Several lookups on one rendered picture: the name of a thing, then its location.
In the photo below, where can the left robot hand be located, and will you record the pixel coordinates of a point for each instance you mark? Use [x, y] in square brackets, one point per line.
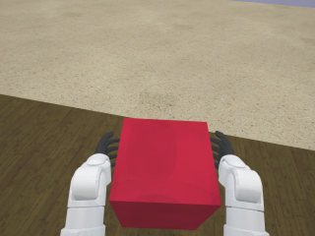
[102, 146]

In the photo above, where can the carton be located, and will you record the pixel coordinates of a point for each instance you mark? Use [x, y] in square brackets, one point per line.
[165, 175]

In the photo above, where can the right robot forearm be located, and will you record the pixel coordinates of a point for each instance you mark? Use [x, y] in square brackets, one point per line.
[244, 198]

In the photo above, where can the right robot hand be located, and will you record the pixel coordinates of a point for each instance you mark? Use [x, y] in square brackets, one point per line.
[223, 149]

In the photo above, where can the left robot forearm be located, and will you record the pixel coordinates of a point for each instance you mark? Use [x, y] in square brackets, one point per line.
[87, 197]

